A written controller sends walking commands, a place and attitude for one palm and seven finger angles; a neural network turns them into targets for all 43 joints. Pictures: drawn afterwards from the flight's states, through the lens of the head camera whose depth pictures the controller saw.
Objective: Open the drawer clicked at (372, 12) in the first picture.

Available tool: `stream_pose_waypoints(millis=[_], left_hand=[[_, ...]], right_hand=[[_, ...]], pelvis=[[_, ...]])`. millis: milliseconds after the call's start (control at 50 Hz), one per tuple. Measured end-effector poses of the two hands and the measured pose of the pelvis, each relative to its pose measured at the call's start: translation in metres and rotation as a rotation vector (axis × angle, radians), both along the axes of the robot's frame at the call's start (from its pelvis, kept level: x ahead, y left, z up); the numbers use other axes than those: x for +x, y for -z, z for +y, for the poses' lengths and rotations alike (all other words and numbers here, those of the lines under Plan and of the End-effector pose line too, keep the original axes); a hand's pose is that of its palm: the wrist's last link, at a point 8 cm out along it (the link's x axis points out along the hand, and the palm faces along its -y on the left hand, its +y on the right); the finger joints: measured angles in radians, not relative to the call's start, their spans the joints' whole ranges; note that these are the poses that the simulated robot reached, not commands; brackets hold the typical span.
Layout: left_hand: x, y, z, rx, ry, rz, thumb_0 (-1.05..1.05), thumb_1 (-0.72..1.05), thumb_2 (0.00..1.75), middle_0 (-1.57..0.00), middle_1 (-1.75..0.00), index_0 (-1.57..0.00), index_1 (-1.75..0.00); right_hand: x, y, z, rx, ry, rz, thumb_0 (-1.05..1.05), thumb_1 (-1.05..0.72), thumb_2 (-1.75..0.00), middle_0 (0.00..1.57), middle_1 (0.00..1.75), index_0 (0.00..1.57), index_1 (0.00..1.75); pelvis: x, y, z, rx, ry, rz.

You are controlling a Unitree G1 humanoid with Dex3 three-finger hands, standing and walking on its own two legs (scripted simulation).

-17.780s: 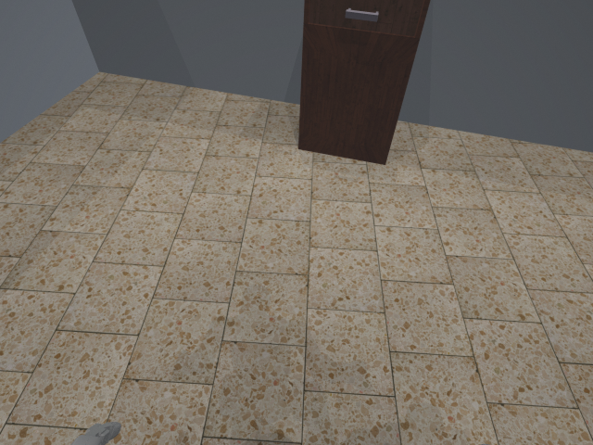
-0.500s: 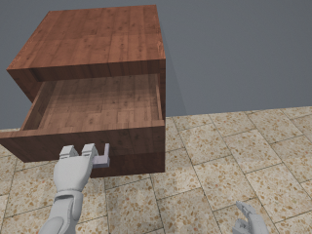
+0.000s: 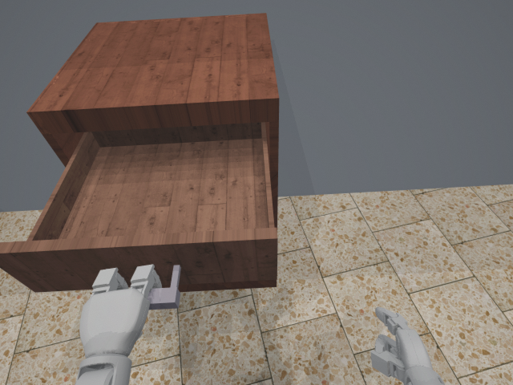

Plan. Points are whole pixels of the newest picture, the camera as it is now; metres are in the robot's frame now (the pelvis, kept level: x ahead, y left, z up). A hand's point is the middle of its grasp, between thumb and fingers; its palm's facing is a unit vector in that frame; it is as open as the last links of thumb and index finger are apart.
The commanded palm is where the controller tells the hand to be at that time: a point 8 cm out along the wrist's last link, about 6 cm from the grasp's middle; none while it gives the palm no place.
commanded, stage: pull the drawer open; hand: left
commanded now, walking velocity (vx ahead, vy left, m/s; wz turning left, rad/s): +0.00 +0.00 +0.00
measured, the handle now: (139, 286) +0.26 +0.22 +0.01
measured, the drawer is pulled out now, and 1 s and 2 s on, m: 0.28 0.30 0.29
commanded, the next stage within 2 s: open the thumb to release the handle in 0.44 s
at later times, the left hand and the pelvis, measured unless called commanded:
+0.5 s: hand (131, 337) +0.19 +0.22 -0.01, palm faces +0.02 -0.10 -0.99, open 5.8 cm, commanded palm +0.14 +0.22 +0.04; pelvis +0.00 +0.00 -0.01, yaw -1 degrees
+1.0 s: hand (132, 332) +0.19 +0.22 -0.01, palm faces +0.03 -0.09 -1.00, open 11.5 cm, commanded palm +0.16 +0.22 +0.04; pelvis -0.01 -0.01 +0.00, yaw +0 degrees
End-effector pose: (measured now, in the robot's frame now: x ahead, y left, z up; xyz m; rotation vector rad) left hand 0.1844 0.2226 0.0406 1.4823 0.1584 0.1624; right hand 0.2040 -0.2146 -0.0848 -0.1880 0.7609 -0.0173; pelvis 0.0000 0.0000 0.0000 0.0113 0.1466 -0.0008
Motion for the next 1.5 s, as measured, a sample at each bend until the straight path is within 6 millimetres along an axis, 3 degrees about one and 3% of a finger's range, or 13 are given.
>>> stream_pose_waypoints(millis=[180, 480, 680, 800, 1100, 1240, 1500], left_hand=[[-0.017, -0.001, -0.003, -0.01, -0.006, 0.007, 0.05, 0.68, 0.78, -0.3, -1.34, -0.41, -1.35], [-0.019, -0.001, -0.003, -0.022, -0.008, -0.005, 0.05, 0.69, 0.75, -0.3, -1.35, -0.41, -1.35], [-0.015, 0.001, -0.002, 0.008, 0.0, -0.045, 0.02, 0.66, 0.77, -0.35, -1.34, -0.41, -1.34], [-0.012, -0.001, -0.004, -0.003, -0.037, -0.043, 0.01, 0.46, 0.71, -0.38, -1.31, -0.39, -1.31], [-0.016, -0.002, -0.005, -0.001, -0.029, -0.006, 0.0, -0.34, 0.37, -0.34, -1.22, -0.33, -1.22], [-0.016, -0.001, -0.005, -0.001, -0.03, -0.015, 0.0, -0.46, 0.31, -0.32, -1.21, -0.32, -1.21], [-0.005, -0.001, -0.004, 0.017, -0.029, -0.023, 0.0, -0.49, 0.3, -0.32, -1.2, -0.35, -1.24]], right_hand=[[-0.004, 0.003, -0.001, 0.007, -0.012, 0.0, 0.02, -0.9, -0.9, 0.2, 0.3, 0.2, 0.3], [-0.008, 0.008, -0.011, -0.003, 0.0, 0.012, 0.02, -0.9, -0.9, 0.2, 0.3, 0.2, 0.3], [-0.004, 0.017, -0.007, -0.019, -0.008, 0.038, 0.02, -0.9, -0.9, 0.2, 0.3, 0.2, 0.3], [-0.001, 0.013, 0.0, 0.002, -0.004, 0.023, 0.02, -0.9, -0.9, 0.2, 0.3, 0.2, 0.3], [-0.006, 0.0, -0.006, -0.019, -0.009, -0.001, 0.02, -0.9, -0.9, 0.2, 0.3, 0.2, 0.3], [-0.012, 0.005, -0.012, -0.029, 0.0, 0.008, 0.01, -0.9, -0.9, 0.2, 0.3, 0.2, 0.3], [-0.025, 0.015, -0.009, -0.018, 0.02, 0.042, 0.02, -0.9, -0.9, 0.2, 0.3, 0.2, 0.3]], pelvis=[[-0.003, 0.003, -0.003, 0.004, 0.004, -0.003], [0.002, 0.008, -0.002, 0.004, 0.019, 0.02], [0.0, 0.011, -0.002, 0.002, 0.003, 0.03], [-0.002, 0.008, -0.003, 0.004, 0.0, 0.017], [-0.011, 0.001, -0.011, 0.008, -0.005, -0.016], [-0.015, 0.002, -0.01, 0.007, -0.01, -0.011], [-0.018, 0.003, -0.008, 0.007, -0.013, -0.006]])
